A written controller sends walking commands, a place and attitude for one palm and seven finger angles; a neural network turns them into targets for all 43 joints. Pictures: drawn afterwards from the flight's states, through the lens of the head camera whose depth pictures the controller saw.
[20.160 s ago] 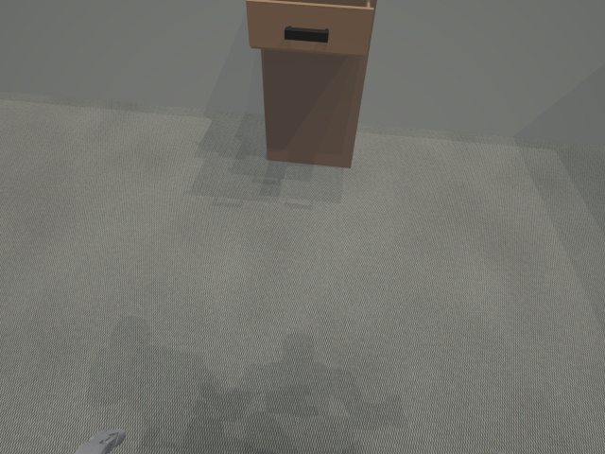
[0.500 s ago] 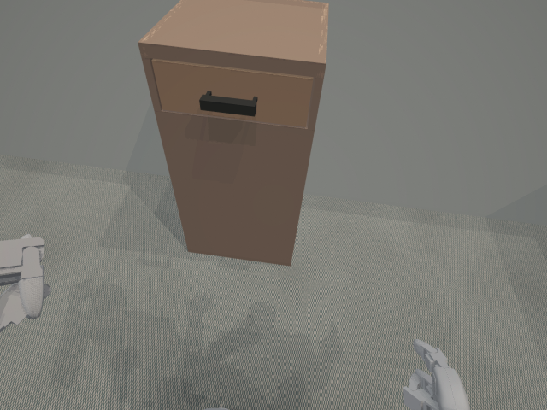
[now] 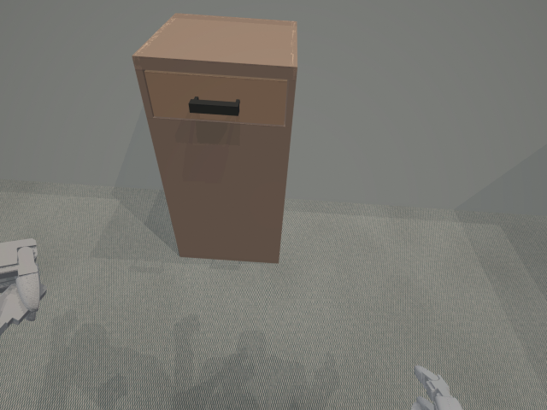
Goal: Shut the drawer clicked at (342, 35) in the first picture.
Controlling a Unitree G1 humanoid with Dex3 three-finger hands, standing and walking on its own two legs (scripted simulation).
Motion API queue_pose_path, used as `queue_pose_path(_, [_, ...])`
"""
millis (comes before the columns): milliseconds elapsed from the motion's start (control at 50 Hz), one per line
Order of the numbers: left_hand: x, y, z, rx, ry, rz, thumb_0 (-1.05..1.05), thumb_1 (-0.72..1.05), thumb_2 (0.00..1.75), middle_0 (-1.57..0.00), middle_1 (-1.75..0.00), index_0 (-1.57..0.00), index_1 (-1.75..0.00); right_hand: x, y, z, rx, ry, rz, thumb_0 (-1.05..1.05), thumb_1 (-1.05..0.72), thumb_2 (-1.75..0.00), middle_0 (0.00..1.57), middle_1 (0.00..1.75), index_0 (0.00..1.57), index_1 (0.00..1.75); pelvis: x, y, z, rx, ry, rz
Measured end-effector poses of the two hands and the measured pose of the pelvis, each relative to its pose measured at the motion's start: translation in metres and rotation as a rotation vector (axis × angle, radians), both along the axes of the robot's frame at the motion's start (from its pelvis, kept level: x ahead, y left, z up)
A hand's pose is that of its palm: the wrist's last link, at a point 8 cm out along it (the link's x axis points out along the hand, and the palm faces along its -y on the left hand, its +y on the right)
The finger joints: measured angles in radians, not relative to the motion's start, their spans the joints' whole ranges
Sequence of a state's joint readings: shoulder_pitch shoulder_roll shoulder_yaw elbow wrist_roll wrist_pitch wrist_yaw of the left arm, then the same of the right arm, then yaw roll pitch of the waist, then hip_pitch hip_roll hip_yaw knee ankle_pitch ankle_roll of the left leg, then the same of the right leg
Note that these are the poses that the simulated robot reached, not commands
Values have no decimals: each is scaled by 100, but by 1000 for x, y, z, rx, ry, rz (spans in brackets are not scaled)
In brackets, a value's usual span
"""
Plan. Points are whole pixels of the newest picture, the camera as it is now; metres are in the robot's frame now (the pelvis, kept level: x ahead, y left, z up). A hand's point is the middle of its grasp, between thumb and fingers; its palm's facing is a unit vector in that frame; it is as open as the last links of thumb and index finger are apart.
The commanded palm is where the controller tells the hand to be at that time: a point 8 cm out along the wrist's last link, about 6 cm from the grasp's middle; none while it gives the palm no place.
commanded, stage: stop stepping back and stand still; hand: left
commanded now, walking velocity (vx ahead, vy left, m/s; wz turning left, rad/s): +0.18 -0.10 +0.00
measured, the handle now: (215, 104) +0.91 +0.19 +0.02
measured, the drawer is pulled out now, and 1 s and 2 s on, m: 0.00 0.00 0.00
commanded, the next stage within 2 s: let the arm hang, fingers relaxed in 0.30 s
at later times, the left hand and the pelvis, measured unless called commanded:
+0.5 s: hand (89, 340) +0.20 +0.24 +0.06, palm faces +0.28 -0.86 -0.44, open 3.2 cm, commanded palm none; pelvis -0.01 -0.01 -0.01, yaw +3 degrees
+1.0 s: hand out of the picture -0.07 +0.19 -0.16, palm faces +0.08 -0.96 -0.26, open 5.5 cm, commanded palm none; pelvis -0.02 -0.01 +0.01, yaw +3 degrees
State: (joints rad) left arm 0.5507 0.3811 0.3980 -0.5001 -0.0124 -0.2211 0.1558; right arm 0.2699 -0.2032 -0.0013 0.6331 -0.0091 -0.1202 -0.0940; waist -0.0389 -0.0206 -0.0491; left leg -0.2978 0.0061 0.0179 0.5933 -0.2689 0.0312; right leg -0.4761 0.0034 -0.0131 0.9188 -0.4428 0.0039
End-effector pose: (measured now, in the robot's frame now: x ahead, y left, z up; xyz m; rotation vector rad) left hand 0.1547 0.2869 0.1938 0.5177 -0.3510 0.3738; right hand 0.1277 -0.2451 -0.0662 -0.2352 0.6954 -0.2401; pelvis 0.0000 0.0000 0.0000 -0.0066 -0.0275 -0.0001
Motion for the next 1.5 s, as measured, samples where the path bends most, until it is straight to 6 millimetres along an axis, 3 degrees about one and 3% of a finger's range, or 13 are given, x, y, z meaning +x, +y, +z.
queue_pose_path(200, [-22,-30,-10,-2,60,-50,2,89,90,-140,-160,-141,-160,-19,-12,-11,11,76,47,1,-90,-90,21,30,20,30,-14,-18,-3,-1,1,1])
queue_pose_path(320, [-29,-21,0,-7,-18,-34,2,89,90,-141,-160,-141,-160,-12,-17,-4,-39,49,42,1,-90,-90,21,30,20,30,-10,-13,-4,-8,5,10])
queue_pose_path(420, [-18,-16,-5,13,21,-8,1,89,90,-141,-160,-141,-160,3,-7,-5,11,-8,65,1,-91,-90,20,30,20,30,-9,-12,-3,19,-2,20])
queue_pose_path(460, [-1,-10,-45,-46,208,16,1,89,90,-140,-159,-141,-159,9,-5,-19,53,32,113,1,-91,-90,20,30,20,30,-10,-12,-5,23,7,43])
queue_pose_path(540, [-1,-17,-169,-277,715,82,0,90,90,-134,-154,-135,-154,3,-4,-44,114,141,117,1,-91,-90,21,30,20,30,-14,-12,-6,13,9,57])
queue_pose_path(620, [-51,-55,-274,-474,1120,85,1,91,90,-123,-143,-124,-143,-30,-3,-53,110,282,101,1,-91,-90,21,30,20,30,-15,-16,-6,13,-10,61])
queue_pose_path(680, [-96,-70,-311,-566,1289,149,2,90,90,-113,-137,-114,-133,-64,-4,-55,95,407,79,1,-91,-90,21,30,20,30,-18,-19,-3,3,-10,62])
queue_pose_path(840, [-193,-50,-320,-593,1581,303,2,91,90,-83,-106,-84,-101,-138,-8,-64,105,672,23,1,-91,-90,20,30,20,30,-24,-19,6,-9,6,60])
queue_pose_path(960, [-227,-47,-316,-600,1692,369,1,91,90,-60,-77,-61,-75,-160,-5,-70,129,732,-15,0,-91,-90,20,30,20,30,-22,-14,8,-6,0,51])
queue_pose_path(1040, [-224,-49,-317,-607,1699,364,1,91,90,-45,-59,-45,-58,-164,1,-71,141,743,-21,0,-91,-90,20,29,20,30,-21,-11,9,-2,1,45])
queue_pose_path(1180, [-191,-56,-320,-610,1644,310,1,91,90,-27,-38,-27,-38,-155,11,-73,162,725,-23,0,-91,-90,20,29,20,30,-17,-9,10,5,3,41])
queue_pose_path(1360, [-149,-65,-321,-603,1578,243,1,91,90,-21,-31,-21,-31,-132,16,-72,172,675,-22,0,-91,-90,20,29,20,30,-10,-9,12,8,-2,37])
queue_pose_path(1500, [-139,-67,-320,-600,1578,235,1,91,90,-20,-30,-20,-30,-122,14,-71,169,671,-22,0,-91,-90,20,29,20,30,-5,-10,13,7,-1,35])
